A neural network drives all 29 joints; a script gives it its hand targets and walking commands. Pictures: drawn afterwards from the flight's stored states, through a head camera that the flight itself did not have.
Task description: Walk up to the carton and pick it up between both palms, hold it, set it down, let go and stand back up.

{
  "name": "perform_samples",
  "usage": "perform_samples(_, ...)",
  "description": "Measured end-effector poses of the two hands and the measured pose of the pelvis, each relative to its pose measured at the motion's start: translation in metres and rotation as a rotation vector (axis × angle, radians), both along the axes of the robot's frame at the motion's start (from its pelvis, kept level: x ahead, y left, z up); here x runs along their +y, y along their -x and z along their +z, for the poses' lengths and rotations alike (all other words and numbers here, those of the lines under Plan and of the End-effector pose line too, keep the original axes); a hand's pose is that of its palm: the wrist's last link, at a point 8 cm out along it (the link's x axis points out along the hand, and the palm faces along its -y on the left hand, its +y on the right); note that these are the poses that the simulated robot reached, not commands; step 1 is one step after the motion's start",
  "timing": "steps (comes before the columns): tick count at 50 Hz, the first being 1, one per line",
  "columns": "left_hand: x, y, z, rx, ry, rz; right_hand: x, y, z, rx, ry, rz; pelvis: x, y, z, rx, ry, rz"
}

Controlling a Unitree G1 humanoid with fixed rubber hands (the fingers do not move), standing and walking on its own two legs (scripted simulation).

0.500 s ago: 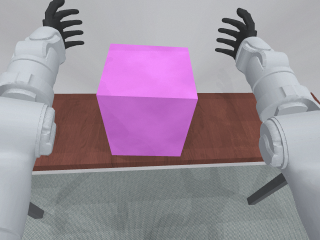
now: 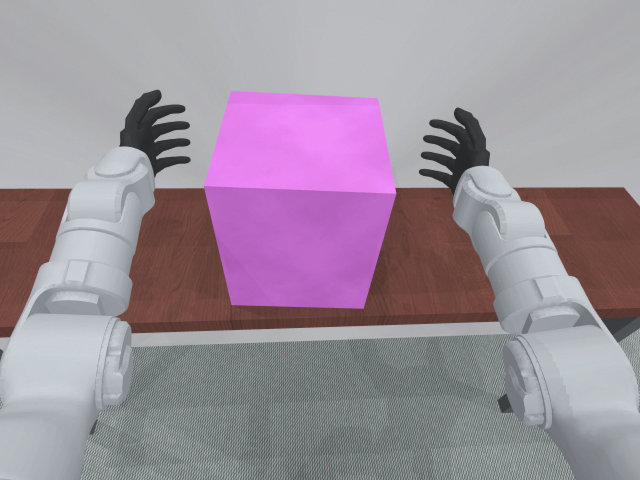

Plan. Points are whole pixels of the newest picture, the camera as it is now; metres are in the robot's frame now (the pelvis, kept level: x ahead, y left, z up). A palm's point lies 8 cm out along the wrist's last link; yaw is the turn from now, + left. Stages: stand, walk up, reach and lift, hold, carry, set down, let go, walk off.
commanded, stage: set down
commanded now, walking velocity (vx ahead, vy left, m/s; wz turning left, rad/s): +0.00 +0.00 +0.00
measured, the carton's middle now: (301, 206) +0.49 +0.06 +0.06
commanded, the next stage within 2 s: none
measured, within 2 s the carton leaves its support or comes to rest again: neither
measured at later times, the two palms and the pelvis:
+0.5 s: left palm (125, 222) +0.37 +0.26 +0.13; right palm (466, 235) +0.39 -0.14 +0.13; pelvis +0.00 +0.01 +0.00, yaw -1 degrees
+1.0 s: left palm (126, 300) +0.30 +0.25 +0.07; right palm (478, 311) +0.31 -0.16 +0.08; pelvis +0.01 +0.01 +0.00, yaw -2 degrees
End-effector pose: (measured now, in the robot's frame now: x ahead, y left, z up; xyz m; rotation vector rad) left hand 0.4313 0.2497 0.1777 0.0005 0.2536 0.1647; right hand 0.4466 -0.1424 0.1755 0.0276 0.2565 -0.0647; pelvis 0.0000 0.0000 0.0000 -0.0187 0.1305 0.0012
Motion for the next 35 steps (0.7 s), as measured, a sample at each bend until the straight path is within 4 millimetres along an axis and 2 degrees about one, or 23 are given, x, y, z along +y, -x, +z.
perform_samples(9,0.003,0.020,-0.004,0.005,-0.001,0.001,-0.001,0.020,-0.007,0.012,0.000,-0.002,0.003,0.002,0.001,-0.070,-0.002,-0.006)
perform_samples(22,0.008,0.056,-0.039,0.017,0.010,0.006,-0.001,0.052,-0.040,0.005,-0.016,-0.003,0.006,0.003,0.001,-0.128,-0.002,-0.009)
perform_samples(35,0.007,0.090,-0.065,0.021,0.020,0.007,-0.010,0.086,-0.066,-0.017,-0.025,-0.007,0.008,0.001,0.002,-0.153,-0.007,-0.015)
